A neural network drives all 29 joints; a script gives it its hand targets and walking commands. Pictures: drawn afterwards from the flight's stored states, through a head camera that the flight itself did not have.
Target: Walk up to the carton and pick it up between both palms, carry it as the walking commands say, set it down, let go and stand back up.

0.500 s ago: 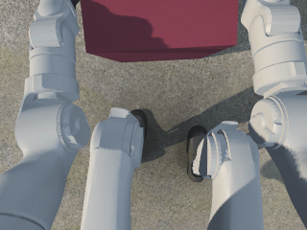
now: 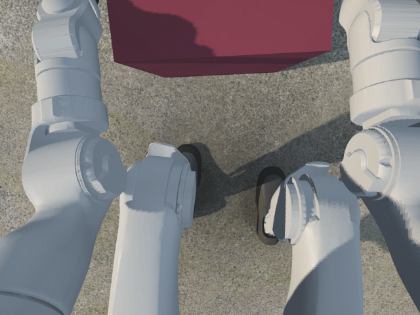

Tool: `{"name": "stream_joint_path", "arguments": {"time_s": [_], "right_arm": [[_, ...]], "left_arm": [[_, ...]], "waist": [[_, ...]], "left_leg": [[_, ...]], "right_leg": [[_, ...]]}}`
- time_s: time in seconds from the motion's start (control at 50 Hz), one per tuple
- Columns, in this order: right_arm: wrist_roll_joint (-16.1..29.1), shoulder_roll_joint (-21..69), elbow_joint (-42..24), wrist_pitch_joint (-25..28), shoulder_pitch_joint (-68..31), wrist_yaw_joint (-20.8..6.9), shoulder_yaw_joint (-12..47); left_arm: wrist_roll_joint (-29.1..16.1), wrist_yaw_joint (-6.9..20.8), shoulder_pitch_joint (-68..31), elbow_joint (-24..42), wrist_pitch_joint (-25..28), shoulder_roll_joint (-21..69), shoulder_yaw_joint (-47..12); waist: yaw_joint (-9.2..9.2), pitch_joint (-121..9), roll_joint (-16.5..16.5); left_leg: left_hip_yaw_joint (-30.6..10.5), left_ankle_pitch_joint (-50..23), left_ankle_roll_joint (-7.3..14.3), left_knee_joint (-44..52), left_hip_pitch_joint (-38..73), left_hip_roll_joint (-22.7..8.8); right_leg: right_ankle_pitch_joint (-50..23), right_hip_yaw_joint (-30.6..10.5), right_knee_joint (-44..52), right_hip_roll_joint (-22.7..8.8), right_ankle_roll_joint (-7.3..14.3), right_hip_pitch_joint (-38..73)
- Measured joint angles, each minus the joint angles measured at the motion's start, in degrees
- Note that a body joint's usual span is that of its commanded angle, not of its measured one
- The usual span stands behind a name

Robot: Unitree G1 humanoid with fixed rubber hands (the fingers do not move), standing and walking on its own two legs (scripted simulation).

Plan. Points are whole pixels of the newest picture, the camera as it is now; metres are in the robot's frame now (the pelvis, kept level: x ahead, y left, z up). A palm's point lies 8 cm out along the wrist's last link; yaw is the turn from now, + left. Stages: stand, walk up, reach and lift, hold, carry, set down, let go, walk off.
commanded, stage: set down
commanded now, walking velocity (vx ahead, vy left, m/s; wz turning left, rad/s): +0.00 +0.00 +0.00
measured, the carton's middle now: out of the picture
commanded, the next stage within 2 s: none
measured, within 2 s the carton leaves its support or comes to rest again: neither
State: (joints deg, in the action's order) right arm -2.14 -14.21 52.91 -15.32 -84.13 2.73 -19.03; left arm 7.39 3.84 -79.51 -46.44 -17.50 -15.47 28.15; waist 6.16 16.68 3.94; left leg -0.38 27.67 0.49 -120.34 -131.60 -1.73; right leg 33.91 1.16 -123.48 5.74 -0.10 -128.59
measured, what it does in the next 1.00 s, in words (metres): stands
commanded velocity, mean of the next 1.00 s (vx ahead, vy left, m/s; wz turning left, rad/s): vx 0.00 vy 0.00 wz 0.00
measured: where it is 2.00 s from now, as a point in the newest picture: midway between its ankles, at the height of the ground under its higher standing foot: (226, 207)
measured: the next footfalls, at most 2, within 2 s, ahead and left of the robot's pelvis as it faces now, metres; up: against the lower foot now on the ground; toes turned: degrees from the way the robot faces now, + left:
none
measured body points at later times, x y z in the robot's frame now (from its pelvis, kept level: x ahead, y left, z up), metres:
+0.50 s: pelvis +0.00 +0.00 +0.00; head +0.36 +0.04 +0.25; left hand +0.54 +0.27 -0.14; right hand +0.60 -0.08 -0.14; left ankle +0.13 +0.12 -0.35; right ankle +0.11 -0.10 -0.35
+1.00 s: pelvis +0.01 +0.00 +0.00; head +0.38 +0.04 +0.25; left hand +0.53 +0.27 -0.17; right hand +0.59 -0.08 -0.17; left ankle +0.13 +0.12 -0.35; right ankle +0.11 -0.10 -0.35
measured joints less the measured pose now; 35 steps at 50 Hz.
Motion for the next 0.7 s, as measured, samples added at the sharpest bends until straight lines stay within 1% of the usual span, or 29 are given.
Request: {"name": "stream_joint_path", "arguments": {"time_s": [0.22, 0.46, 0.6, 0.7], "right_arm": [[-0.9, -0.4, 0.0, 0.4, -0.6, -1.5, -0.9], [-1.6, -0.3, 0.1, 0.7, -1.0, -1.8, -1.1], [-1.5, -0.7, 1.0, 1.4, -1.4, -1.6, -0.3], [-0.8, -1.4, 2.6, 2.5, -2.0, -0.9, 1.2]], "left_arm": [[0.7, 1.7, -0.7, -0.2, 0.4, -0.1, 1.2], [0.9, 2.9, -0.8, -0.5, 1.0, -0.3, 2.3], [0.7, 3.0, -0.8, -1.2, 2.3, -0.3, 2.5], [-0.3, 2.2, -1.4, -3.6, 4.3, -1.0, 1.5]], "waist": [[0.11, 1.9, -0.2], [0.22, 3.4, -0.5], [0.34, 4.1, -0.8], [0.4, 4.7, -1.0]], "left_leg": [[0.0, 0.3, -0.1, -0.5, 1.2, 0.1], [-0.1, 1.0, -0.4, -1.0, 2.4, 0.2], [-0.2, 1.3, -0.6, -1.2, 3.0, 0.2], [-0.3, 1.6, -0.7, -1.3, 3.5, 0.4]], "right_leg": [[0.4, 0.0, -0.6, 0.0, 0.1, 1.2], [1.1, 0.1, -1.2, -0.1, 0.3, 2.3], [1.4, 0.2, -1.4, 0.0, 0.4, 3.0], [1.8, 0.3, -1.5, -0.1, 0.4, 3.5]]}}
